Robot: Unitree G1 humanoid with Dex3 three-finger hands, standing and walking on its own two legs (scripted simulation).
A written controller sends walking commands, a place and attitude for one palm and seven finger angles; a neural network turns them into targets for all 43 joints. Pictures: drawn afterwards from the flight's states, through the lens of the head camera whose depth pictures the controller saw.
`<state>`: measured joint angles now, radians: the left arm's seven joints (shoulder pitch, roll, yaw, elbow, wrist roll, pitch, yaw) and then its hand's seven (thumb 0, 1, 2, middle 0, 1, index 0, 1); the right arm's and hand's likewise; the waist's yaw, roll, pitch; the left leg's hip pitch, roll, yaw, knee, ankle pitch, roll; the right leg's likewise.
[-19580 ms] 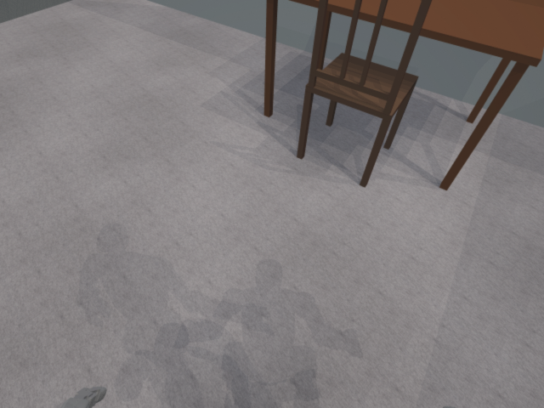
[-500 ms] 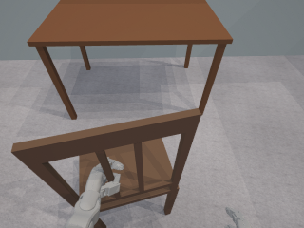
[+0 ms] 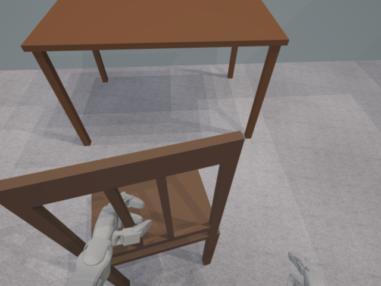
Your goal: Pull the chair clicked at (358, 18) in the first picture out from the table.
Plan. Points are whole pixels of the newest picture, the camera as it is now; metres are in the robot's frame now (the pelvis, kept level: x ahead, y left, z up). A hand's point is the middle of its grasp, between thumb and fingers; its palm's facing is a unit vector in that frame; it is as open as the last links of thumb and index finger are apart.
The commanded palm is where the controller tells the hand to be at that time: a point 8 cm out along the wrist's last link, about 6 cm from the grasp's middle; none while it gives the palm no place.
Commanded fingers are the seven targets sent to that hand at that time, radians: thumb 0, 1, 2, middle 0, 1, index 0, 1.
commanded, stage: open the thumb and straighten the fingers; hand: left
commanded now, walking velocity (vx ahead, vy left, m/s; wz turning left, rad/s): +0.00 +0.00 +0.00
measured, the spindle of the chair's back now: (128, 221) +0.27 +0.15 -0.06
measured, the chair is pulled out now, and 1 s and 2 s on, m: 0.60 0.60 0.60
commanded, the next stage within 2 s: draw the fingers out of the gap in 0.52 s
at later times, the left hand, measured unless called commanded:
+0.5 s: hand (130, 227) +0.26 +0.14 -0.05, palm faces -0.01 -0.99 -0.15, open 16.9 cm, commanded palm +0.24 +0.19 -0.04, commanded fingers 0.00 -0.55 0.20 0.00 0.00 0.00 0.00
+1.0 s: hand (124, 258) +0.20 +0.15 -0.06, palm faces +0.00 -0.99 -0.14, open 17.5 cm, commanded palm +0.17 +0.20 -0.04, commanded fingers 0.00 -0.55 0.20 0.00 0.00 0.00 0.00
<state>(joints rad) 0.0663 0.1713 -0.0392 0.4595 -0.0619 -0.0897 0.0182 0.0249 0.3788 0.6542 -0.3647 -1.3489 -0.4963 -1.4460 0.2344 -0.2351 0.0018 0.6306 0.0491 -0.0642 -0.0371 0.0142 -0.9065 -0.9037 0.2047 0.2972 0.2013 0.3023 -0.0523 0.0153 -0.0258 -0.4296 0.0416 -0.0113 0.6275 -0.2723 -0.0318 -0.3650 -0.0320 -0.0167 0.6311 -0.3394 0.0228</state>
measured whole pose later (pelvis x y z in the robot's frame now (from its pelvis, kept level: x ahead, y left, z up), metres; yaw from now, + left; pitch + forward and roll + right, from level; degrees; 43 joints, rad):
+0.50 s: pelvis +0.02 +0.00 -0.02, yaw +1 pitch +10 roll +0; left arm 0.21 0.18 -0.02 0.16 -0.07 0.10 0.00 -0.01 -0.53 0.20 -0.09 -0.25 -0.08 -0.24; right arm 0.24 -0.24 0.01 0.54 0.03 -0.12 -0.07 0.02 -0.91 -0.90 0.20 0.30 0.20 0.30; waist -0.04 0.04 -0.10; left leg -0.61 0.03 -0.03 0.84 -0.40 -0.03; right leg -0.53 -0.05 -0.03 0.84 -0.48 0.02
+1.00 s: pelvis +0.02 +0.00 -0.03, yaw +2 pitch +10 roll -1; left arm 0.48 0.19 -0.05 -0.05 -0.06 0.11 0.00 -0.01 -0.53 0.20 -0.01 -0.01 0.00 0.00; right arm 0.26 -0.23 0.00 0.50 0.03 -0.12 -0.09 0.02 -0.91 -0.90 0.20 0.30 0.20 0.30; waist -0.04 0.04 -0.13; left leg -0.66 0.03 -0.05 0.91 -0.43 -0.04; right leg -0.57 -0.04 -0.05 0.90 -0.50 0.02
